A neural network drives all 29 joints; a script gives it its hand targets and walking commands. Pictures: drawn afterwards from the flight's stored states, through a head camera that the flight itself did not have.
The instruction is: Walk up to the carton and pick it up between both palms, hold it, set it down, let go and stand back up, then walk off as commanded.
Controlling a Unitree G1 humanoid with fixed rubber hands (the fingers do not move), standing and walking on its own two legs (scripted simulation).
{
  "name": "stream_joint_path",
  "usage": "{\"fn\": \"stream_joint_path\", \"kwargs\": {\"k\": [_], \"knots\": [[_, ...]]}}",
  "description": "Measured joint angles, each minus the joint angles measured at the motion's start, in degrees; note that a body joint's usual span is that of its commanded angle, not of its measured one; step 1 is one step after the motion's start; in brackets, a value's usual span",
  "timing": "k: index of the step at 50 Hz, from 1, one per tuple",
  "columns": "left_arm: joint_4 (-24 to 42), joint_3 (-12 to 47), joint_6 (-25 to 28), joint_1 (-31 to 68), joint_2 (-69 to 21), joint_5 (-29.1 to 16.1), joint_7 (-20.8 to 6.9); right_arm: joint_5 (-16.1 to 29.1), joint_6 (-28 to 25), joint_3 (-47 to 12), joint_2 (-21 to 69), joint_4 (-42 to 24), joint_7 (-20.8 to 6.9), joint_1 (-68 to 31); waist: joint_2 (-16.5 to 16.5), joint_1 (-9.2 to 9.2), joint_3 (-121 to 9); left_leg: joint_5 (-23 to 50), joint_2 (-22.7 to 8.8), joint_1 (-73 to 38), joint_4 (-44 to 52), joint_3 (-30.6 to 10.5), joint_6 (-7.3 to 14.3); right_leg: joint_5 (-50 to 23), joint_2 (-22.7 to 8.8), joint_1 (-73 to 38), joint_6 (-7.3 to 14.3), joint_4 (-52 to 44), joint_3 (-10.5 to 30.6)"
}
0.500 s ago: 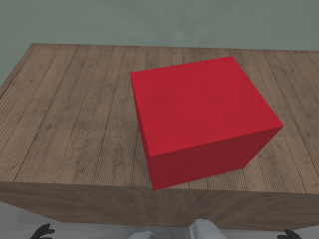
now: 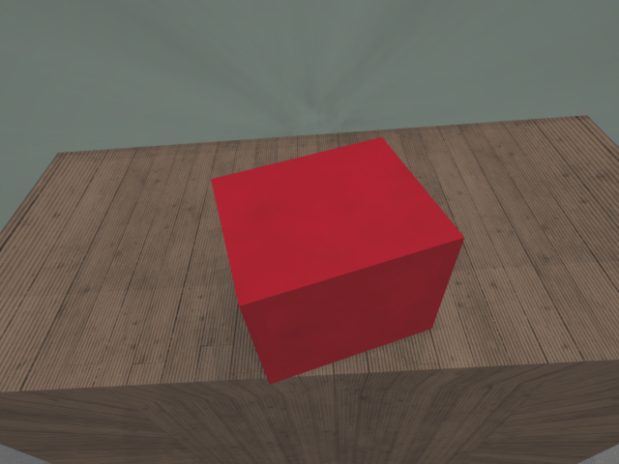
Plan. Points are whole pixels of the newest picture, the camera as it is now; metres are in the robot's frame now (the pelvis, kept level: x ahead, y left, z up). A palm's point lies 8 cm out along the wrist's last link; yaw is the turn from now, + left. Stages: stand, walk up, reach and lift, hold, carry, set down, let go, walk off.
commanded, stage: walk up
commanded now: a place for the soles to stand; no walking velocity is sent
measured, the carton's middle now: (327, 257) +0.37 +0.02 +0.07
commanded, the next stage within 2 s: reach and lift in 1.14 s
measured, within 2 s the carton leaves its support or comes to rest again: neither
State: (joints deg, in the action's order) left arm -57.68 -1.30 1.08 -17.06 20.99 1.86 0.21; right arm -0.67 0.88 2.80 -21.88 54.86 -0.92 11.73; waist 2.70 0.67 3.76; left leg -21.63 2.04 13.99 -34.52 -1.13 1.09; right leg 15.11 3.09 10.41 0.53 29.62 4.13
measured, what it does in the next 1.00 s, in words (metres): stands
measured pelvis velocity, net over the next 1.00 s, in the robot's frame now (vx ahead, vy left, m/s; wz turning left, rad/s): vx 0.02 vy -0.02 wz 0.04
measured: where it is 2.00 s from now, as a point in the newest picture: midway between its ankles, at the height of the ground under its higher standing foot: outside the picture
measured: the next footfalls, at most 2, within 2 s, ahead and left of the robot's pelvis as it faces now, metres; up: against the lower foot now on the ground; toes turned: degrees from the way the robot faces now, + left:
none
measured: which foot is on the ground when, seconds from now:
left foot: down 0.00-1.00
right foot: down 0.00-1.00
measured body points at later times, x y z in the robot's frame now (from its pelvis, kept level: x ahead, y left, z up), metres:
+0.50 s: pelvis +0.02 -0.01 +0.01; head +0.03 -0.01 +0.46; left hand +0.15 +0.28 -0.11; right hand +0.10 -0.32 -0.11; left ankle +0.03 +0.10 -0.73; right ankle +0.01 -0.12 -0.73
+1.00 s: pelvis +0.02 -0.02 +0.01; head +0.03 -0.03 +0.46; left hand +0.07 +0.29 -0.11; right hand +0.11 -0.31 -0.13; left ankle +0.03 +0.10 -0.73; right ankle +0.01 -0.12 -0.73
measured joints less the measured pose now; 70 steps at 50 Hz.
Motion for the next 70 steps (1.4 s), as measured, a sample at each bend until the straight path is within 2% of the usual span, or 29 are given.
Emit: {"fn": "stream_joint_path", "kwargs": {"k": [2,4,5,14,22,46,60,63,65,68,70], "knots": [[-0.36,0.46,0.30,0.84,-0.20,-0.45,-0.01,0.28,-0.68,-0.34,-0.14,0.85,-0.03,-0.62,0.19,0.07,0.33,3.16,0.12,-1.36,2.94,-0.23,-0.05,0.22,-0.13,-0.29,0.28,-0.03,0.41],[-0.55,0.62,0.56,2.42,-0.54,-0.81,-0.02,0.30,-1.41,-0.56,-0.23,1.63,0.05,-1.14,0.66,-0.74,0.84,9.67,0.12,-2.55,5.68,-0.72,0.33,0.17,-0.32,-1.19,0.23,-0.75,-0.31],[-0.48,0.66,0.68,3.33,-0.60,-1.02,-0.07,0.30,-1.59,-0.65,-0.09,2.15,0.14,-1.48,0.58,-0.86,1.02,10.00,0.24,-3.04,6.36,-0.89,0.41,0.08,-0.46,-1.53,0.20,-1.09,-0.46],[-0.62,0.97,0.83,9.25,-0.02,-1.13,-0.24,0.08,-2.01,-2.10,1.64,5.84,-0.23,-3.23,-2.24,-2.02,-1.10,10.15,0.28,-4.69,10.70,-1.30,-0.08,-1.07,-0.69,-2.91,0.66,-4.99,-0.51],[-1.86,1.48,0.68,12.77,-0.18,-2.05,0.00,0.07,-2.48,-2.21,1.62,7.46,0.60,-4.64,-3.67,-2.12,-0.53,11.24,-0.21,-6.84,14.16,-1.11,-0.35,-2.57,-0.44,-5.05,0.95,-8.75,-0.17],[-7.68,1.28,0.11,10.02,-0.92,-1.23,-0.23,-0.11,-1.51,-2.70,1.59,10.21,0.37,-7.07,-0.66,-0.89,0.30,12.91,-0.89,-6.70,15.50,-3.02,-1.00,-5.14,0.04,-6.70,1.40,-12.91,-2.07],[-7.15,0.84,0.02,10.32,-1.21,-1.41,-0.23,0.07,-1.53,-2.93,1.84,10.83,0.86,-5.74,-1.78,-1.07,0.19,12.03,-0.34,-7.10,15.21,-3.19,-0.62,-3.96,-0.54,-7.08,1.07,-12.35,-2.28],[4.37,-0.85,-11.41,11.52,-0.03,-2.33,1.08,-3.88,-4.03,2.76,3.95,7.28,-0.70,-7.50,-3.31,-1.54,1.48,9.21,-1.34,-1.36,8.13,-0.28,-1.24,0.16,-0.91,-0.70,1.11,-3.49,-3.19],[12.24,-1.92,-17.69,14.80,0.98,-2.24,1.93,-4.82,-4.21,4.07,4.94,3.74,-2.15,-10.25,-4.65,-1.78,5.09,7.05,-1.88,1.35,3.49,0.96,-1.13,2.29,-1.20,2.28,1.23,2.11,-4.02],[22.10,-3.60,-24.87,19.40,1.05,0.18,1.56,-2.88,-3.42,2.46,5.23,-1.18,-4.00,-14.01,-6.02,-1.35,9.43,6.94,-2.63,3.98,-0.37,1.31,-1.43,3.40,-0.80,4.71,1.49,5.62,-4.40],[27.72,-4.20,-29.54,18.24,0.20,1.97,1.78,-0.62,-3.63,1.22,4.82,-3.71,-4.56,-14.52,-5.82,-0.71,10.20,5.96,-3.14,4.74,-1.10,1.39,-1.54,1.41,-0.61,5.00,1.75,4.92,-5.03]]}}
